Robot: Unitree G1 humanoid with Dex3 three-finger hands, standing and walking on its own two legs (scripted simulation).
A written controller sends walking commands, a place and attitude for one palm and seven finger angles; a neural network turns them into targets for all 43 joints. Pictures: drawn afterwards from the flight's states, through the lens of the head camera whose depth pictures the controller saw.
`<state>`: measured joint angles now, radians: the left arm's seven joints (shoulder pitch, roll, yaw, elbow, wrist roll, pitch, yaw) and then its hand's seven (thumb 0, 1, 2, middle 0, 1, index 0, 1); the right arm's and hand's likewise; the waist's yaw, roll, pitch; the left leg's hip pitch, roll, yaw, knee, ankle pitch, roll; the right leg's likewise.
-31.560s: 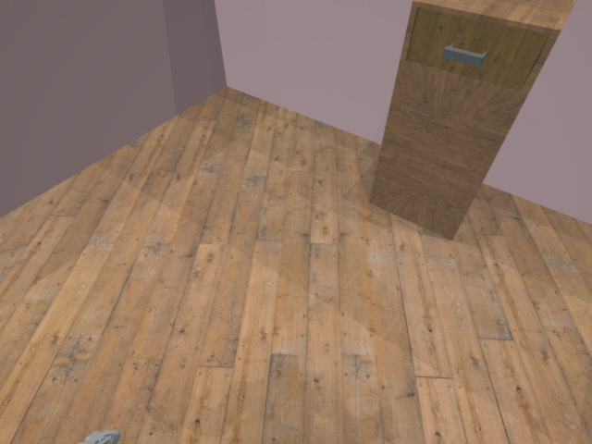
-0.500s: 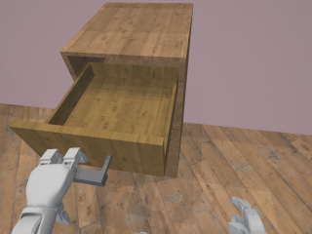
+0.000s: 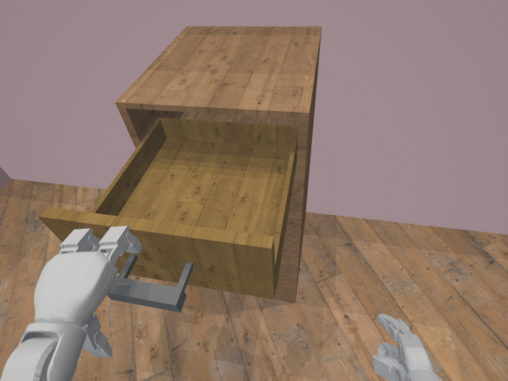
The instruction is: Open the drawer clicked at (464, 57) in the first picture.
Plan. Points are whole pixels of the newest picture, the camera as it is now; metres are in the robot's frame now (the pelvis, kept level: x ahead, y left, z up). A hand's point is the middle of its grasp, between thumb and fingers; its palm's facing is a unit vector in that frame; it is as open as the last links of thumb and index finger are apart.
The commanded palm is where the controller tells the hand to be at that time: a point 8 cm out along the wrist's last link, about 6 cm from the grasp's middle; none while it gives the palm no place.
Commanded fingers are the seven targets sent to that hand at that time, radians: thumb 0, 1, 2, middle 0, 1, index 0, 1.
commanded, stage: lift the hand off the handle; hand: left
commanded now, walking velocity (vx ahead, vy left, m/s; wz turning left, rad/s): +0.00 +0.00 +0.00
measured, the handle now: (152, 279) +0.25 +0.20 +0.04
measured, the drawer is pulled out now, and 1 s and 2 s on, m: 0.30 0.30 0.30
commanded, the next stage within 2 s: draw the hand back to the body in 0.84 s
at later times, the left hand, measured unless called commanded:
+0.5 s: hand (84, 262) +0.22 +0.24 +0.15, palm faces +0.09 -0.07 -0.99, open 13.8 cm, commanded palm +0.18 +0.24 +0.21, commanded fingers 0.00 -0.50 0.30 -0.30 -1.20 -0.30 -1.20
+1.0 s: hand (75, 248) +0.22 +0.23 +0.18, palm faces +0.09 -0.08 -0.99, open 13.8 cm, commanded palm +0.18 +0.24 +0.24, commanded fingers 0.00 -0.50 0.30 -0.30 -1.20 -0.30 -1.20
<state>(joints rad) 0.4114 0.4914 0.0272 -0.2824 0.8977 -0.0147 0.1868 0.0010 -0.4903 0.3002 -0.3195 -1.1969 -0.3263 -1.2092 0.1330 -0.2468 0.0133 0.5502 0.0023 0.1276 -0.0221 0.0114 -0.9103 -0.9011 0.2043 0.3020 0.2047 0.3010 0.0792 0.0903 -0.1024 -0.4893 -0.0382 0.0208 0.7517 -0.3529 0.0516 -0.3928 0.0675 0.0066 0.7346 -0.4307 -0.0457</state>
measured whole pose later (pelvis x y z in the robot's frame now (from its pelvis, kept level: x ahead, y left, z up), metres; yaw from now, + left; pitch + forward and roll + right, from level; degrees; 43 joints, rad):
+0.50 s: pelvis +0.00 +0.00 +0.02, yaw +0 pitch +1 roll -1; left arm 0.35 0.59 0.08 -0.44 0.79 0.03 0.00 0.00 -0.49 0.30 -0.32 -1.20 -0.32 -1.21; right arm 0.11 -0.26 0.04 0.54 0.02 0.14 -0.02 0.01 -0.91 -0.90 0.20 0.30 0.21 0.30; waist 0.09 0.11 -0.06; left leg -0.34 -0.04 0.01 0.60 -0.28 0.05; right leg -0.24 0.06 0.01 0.57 -0.36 -0.04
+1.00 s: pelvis -0.01 +0.00 +0.02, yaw +1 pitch +0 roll -1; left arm 0.27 0.63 0.11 -0.48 0.72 0.04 -0.12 0.00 -0.49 0.30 -0.32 -1.20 -0.32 -1.20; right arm 0.10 -0.27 0.06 0.53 0.04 0.13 0.01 0.01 -0.91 -0.90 0.20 0.30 0.20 0.30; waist 0.09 0.12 -0.04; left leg -0.31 -0.05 0.00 0.55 -0.25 0.06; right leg -0.21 0.06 0.00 0.52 -0.32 -0.04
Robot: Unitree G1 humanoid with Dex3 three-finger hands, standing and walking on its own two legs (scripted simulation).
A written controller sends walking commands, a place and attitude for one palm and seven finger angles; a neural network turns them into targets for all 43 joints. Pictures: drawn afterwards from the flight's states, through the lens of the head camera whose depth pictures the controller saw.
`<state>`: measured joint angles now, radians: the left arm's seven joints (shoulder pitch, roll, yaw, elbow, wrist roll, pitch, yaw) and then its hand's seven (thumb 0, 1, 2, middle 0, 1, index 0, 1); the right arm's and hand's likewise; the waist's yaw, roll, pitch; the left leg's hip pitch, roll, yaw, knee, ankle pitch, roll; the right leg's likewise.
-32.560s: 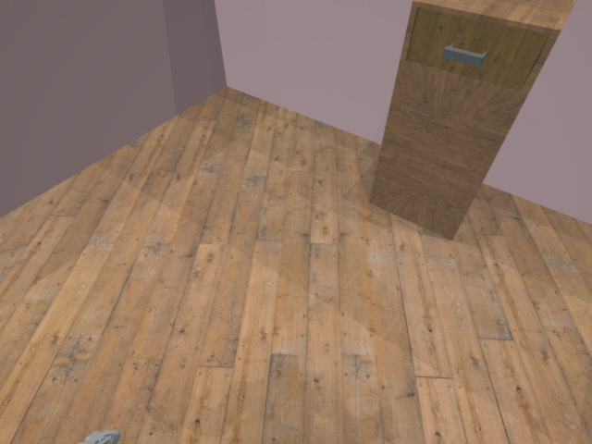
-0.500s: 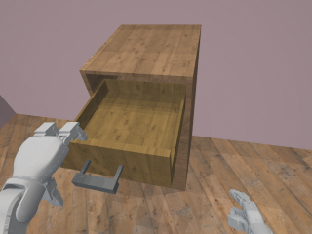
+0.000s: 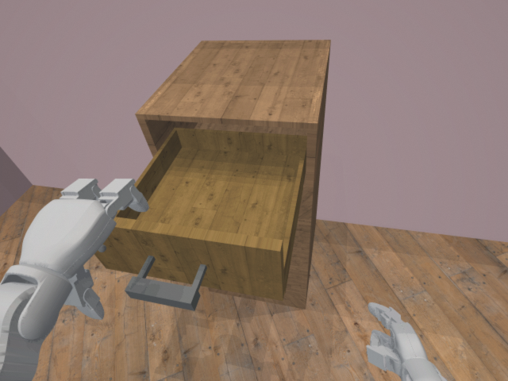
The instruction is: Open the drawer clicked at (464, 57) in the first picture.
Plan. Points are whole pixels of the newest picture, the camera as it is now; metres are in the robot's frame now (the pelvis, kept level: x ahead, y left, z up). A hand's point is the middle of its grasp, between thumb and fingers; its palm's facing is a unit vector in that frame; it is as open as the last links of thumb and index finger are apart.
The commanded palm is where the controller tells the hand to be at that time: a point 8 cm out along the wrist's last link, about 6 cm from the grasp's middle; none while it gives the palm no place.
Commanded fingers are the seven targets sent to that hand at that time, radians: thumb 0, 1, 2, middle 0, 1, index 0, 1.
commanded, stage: draw the hand back to the body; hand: left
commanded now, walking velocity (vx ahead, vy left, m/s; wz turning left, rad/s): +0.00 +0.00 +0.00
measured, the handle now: (169, 279) +0.26 +0.19 +0.02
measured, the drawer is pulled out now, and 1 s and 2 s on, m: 0.30 0.30 0.30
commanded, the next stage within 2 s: step back with the hand held close in 1.54 s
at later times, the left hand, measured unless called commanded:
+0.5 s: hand (76, 267) +0.20 +0.25 +0.16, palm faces +0.09 -0.07 -0.99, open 13.8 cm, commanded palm +0.17 +0.26 +0.22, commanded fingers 0.00 -0.50 0.30 -0.30 -1.20 -0.30 -1.20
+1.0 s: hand (91, 240) +0.22 +0.21 +0.20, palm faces +0.35 -0.85 -0.40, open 11.7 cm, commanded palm +0.16 +0.27 +0.21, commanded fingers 0.00 0.34 0.66 -0.24 -0.66 -0.24 -0.66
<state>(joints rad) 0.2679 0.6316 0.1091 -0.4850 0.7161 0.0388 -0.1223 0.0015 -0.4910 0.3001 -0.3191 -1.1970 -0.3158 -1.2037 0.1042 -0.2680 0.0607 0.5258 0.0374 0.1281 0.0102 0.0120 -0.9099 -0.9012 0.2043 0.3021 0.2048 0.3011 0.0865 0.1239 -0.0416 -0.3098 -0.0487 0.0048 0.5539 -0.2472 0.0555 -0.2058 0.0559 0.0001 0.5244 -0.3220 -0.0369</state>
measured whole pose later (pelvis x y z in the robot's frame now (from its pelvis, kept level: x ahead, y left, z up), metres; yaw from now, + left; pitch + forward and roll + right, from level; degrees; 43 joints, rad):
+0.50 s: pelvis +0.00 +0.00 +0.00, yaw +0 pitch +1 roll -1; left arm 0.45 0.67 0.21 -0.57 0.67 0.01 -0.08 0.00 -0.49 0.30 -0.32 -1.20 -0.32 -1.20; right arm 0.13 -0.28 0.05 0.50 0.04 0.12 0.01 0.01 -0.91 -0.90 0.20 0.30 0.20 0.30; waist 0.09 0.12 -0.05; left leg -0.34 -0.04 0.00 0.60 -0.27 0.06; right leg -0.22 0.06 -0.01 0.54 -0.34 -0.03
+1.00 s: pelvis +0.03 +0.00 +0.01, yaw -1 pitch -2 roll -1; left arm 0.53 0.37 0.31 -0.59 -0.10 -0.14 0.10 0.00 0.00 0.52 -0.28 -0.87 -0.27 -0.88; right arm 0.20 -0.23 0.02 0.64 0.02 -0.12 -0.04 0.01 -0.91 -0.90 0.21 0.30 0.21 0.30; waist 0.04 0.06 -0.01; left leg -0.20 -0.04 0.01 0.48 -0.26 0.05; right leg -0.08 0.06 0.01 0.43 -0.31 -0.04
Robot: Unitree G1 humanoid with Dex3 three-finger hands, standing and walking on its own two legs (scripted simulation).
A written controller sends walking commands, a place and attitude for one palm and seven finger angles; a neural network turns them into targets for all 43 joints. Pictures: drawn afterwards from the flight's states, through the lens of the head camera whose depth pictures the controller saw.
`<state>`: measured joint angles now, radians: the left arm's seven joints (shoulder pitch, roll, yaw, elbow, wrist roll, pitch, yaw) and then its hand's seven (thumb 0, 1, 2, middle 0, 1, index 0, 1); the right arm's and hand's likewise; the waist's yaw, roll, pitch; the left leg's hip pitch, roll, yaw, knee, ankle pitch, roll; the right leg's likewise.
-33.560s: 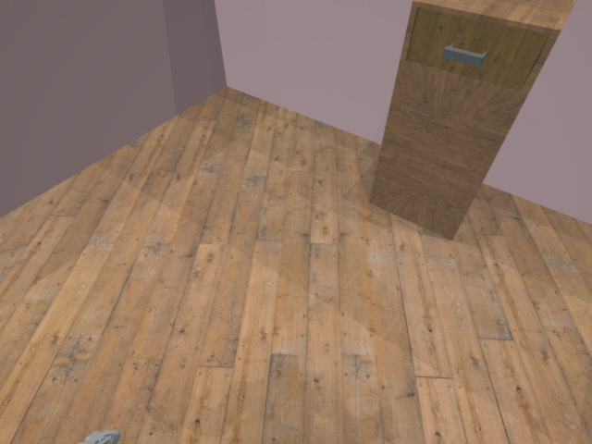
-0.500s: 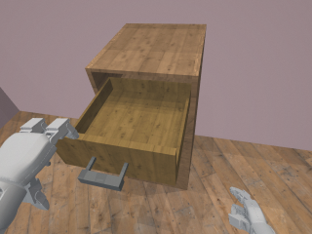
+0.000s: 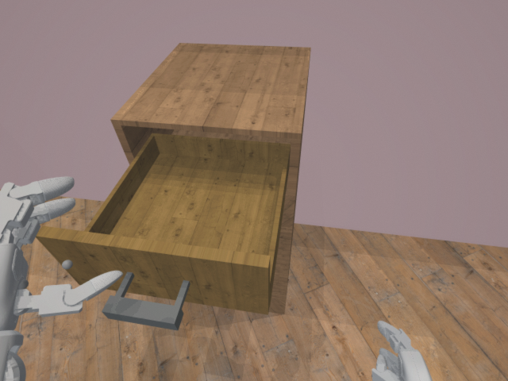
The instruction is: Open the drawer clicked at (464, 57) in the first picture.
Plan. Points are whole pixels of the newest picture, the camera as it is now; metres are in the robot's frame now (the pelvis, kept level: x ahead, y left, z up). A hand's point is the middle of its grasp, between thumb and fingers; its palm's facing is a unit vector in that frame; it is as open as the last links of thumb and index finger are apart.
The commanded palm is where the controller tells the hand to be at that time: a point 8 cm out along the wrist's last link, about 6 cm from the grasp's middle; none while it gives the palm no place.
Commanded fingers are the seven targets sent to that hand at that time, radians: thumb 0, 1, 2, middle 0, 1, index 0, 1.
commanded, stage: draw the hand back to the body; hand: left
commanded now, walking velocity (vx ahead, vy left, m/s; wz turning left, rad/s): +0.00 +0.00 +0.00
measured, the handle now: (149, 297) +0.24 +0.20 +0.02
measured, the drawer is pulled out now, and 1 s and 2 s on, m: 0.30 0.30 0.30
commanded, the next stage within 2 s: step back with the hand held close in 0.54 s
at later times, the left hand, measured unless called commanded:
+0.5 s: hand (70, 279) +0.17 +0.21 +0.19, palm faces +0.42 -0.81 -0.41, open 7.7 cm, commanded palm +0.12 +0.26 +0.20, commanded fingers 0.00 0.90 0.90 -0.20 -0.30 -0.20 -0.30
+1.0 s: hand (77, 287) +0.17 +0.21 +0.18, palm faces +0.28 -0.79 -0.54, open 7.4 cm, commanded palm +0.11 +0.26 +0.20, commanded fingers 0.00 0.90 0.90 -0.20 -0.30 -0.20 -0.30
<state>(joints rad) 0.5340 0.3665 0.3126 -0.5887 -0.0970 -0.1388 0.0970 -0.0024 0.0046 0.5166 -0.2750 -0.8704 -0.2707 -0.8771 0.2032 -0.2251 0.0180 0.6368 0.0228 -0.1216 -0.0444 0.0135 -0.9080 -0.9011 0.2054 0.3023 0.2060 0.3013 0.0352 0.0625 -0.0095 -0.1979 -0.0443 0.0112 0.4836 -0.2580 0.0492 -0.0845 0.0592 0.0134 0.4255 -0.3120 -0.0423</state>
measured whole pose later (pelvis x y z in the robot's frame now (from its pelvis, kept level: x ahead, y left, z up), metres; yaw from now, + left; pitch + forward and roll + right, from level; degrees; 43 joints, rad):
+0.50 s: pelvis +0.00 -0.02 +0.00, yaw +1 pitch -2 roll +0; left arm 0.54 0.35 0.32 -0.55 -0.10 -0.12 0.10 0.01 0.81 0.86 -0.22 -0.35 -0.21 -0.36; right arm 0.17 -0.22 0.01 0.63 0.03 -0.09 -0.06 0.01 -0.91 -0.90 0.21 0.30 0.21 0.30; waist 0.06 0.08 -0.02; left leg -0.18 -0.03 -0.02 0.47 -0.25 0.02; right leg -0.06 0.07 -0.01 0.42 -0.31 -0.07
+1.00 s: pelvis -0.02 -0.02 +0.00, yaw +0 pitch +1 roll -1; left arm 0.64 0.43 0.40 -0.62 -0.06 -0.18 0.09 0.02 0.89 0.90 -0.21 -0.30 -0.21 -0.31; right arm 0.18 -0.24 -0.03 0.55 0.04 0.00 -0.05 0.01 -0.91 -0.90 0.20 0.30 0.20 0.30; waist -0.02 0.03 0.02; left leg -0.31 -0.01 0.00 0.53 -0.23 0.02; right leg -0.21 0.09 0.00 0.48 -0.29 -0.06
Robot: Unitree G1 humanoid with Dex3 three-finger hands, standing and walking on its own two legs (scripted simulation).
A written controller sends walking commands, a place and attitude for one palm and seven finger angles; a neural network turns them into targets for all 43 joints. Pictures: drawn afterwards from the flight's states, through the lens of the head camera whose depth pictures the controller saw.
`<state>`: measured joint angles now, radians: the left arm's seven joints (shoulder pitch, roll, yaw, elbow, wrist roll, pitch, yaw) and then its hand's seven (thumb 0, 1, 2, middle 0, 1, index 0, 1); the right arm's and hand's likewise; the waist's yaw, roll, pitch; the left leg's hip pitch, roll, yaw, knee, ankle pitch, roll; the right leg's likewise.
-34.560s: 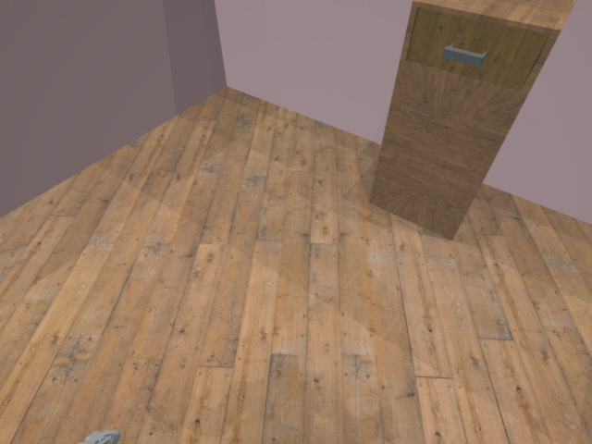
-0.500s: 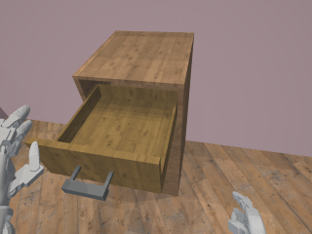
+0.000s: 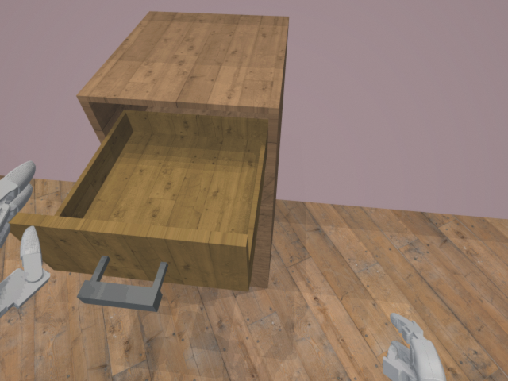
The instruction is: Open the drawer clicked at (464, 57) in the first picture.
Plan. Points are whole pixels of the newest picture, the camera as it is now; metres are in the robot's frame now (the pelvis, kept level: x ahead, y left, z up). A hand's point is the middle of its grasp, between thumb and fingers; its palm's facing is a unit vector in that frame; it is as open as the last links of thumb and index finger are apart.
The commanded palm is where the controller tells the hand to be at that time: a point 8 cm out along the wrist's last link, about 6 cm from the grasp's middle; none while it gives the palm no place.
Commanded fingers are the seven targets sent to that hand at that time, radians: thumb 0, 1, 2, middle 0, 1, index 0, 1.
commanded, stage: step back with the hand held close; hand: left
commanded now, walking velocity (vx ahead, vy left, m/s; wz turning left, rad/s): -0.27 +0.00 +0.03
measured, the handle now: (126, 280) +0.26 +0.21 +0.02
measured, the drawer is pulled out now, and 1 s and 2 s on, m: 0.30 0.30 0.30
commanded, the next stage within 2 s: stop stepping back and stand still in 1.10 s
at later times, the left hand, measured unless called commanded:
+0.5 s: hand out of the picture +0.11 +0.27 +0.19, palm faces +0.42 -0.79 -0.45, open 7.4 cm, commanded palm +0.05 +0.31 +0.21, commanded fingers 0.00 0.90 0.90 -0.20 -0.30 -0.20 -0.30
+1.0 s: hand out of the picture +0.06 +0.27 +0.19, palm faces +0.42 -0.80 -0.43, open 7.4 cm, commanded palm -0.02 +0.31 +0.21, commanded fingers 0.00 0.90 0.90 -0.20 -0.30 -0.20 -0.30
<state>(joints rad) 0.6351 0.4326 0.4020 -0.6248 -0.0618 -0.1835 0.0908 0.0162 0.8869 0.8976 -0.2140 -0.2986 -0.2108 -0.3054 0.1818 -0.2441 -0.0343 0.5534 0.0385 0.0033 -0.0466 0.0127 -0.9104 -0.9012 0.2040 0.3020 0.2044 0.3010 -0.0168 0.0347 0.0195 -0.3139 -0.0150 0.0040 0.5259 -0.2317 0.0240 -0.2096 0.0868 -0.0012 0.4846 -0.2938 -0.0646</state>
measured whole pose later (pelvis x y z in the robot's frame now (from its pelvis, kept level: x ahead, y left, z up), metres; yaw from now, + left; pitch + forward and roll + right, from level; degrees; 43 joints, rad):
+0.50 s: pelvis -0.07 +0.03 -0.01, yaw +1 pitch +1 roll -3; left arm 0.59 0.41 0.43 -0.68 -0.04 -0.22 0.14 0.02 0.89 0.90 -0.21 -0.30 -0.21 -0.31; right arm 0.22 -0.21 0.02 0.56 0.01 -0.08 -0.04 0.01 -0.91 -0.90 0.21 0.30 0.21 0.30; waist 0.00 0.02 0.01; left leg -0.46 -0.01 0.02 0.60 -0.17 0.06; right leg -0.35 0.07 -0.03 0.56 -0.23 -0.03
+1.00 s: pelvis -0.14 +0.02 -0.01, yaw +3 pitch +1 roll +0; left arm 0.55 0.44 0.45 -0.70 -0.04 -0.24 0.16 0.01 0.89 0.90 -0.21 -0.30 -0.21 -0.31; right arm 0.22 -0.21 -0.02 0.61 -0.01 -0.07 -0.04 0.01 -0.91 -0.90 0.21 0.30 0.21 0.30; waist -0.03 -0.07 0.03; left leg -0.38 0.02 0.01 0.64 -0.24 0.00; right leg -0.49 0.00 -0.04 0.69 -0.28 -0.01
